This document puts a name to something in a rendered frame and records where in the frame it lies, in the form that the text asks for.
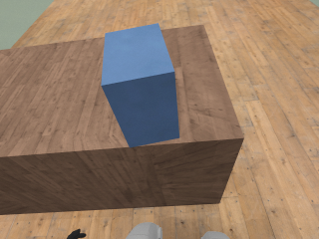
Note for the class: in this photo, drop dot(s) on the carton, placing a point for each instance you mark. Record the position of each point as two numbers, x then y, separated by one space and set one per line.
138 80

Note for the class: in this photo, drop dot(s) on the left robot thigh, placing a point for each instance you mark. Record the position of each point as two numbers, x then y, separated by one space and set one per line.
146 230

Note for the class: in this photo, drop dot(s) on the pedestal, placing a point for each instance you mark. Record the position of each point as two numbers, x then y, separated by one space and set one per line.
62 148

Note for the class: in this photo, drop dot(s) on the robot left hand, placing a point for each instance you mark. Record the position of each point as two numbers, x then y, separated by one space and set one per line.
76 234

